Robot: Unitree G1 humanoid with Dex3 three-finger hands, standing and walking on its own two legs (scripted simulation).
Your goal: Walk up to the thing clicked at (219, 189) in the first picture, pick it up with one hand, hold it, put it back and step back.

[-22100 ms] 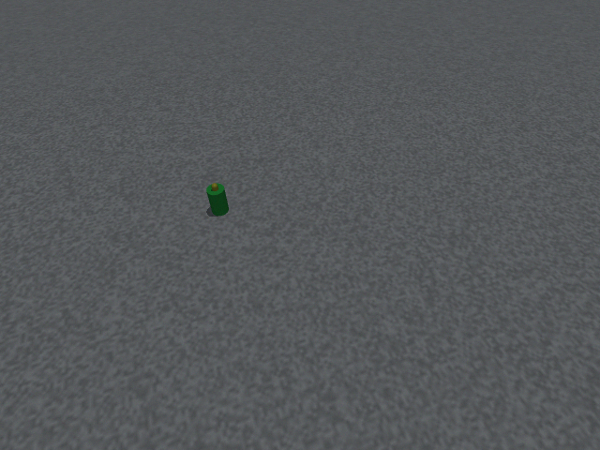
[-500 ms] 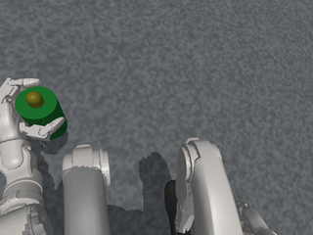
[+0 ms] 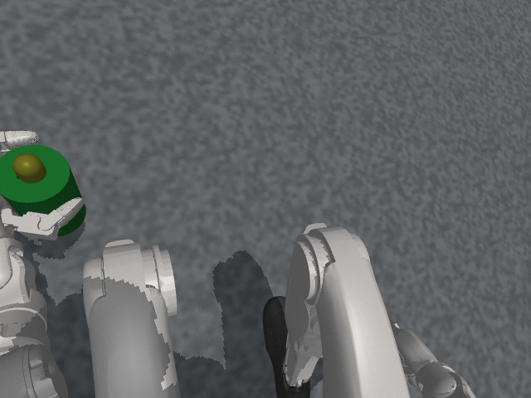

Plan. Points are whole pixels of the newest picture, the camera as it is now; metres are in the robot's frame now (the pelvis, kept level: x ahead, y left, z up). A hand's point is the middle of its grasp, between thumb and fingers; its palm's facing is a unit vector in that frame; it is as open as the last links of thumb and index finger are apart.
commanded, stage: lower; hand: left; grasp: from the side
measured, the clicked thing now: (43, 190) +0.40 +0.28 -0.12
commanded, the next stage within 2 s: loosen in 1.12 s
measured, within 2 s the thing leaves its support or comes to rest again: rests again in 1.68 s
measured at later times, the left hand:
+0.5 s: hand (47, 191) +0.41 +0.29 -0.16, palm faces +0.36 -0.93 -0.01, open 11.0 cm
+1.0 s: hand (53, 193) +0.42 +0.29 -0.19, palm faces +0.38 -0.92 -0.01, open 11.0 cm
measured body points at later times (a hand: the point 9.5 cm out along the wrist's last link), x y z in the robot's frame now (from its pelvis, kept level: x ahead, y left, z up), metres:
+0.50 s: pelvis -0.01 +0.01 -0.02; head +0.22 +0.16 +0.34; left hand +0.39 +0.34 -0.16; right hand +0.14 -0.26 -0.07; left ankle +0.08 +0.14 -0.26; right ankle +0.11 -0.12 -0.26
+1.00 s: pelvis -0.01 +0.02 -0.02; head +0.22 +0.18 +0.32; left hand +0.39 +0.34 -0.19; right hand +0.14 -0.24 -0.05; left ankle +0.08 +0.14 -0.26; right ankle +0.11 -0.12 -0.26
